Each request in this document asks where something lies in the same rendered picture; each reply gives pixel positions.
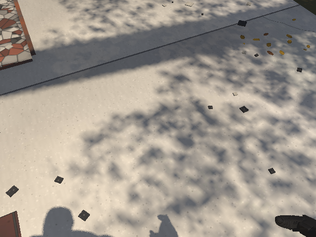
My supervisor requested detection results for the right robot hand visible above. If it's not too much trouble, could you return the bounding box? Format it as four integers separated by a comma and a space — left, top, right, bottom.
275, 214, 316, 237

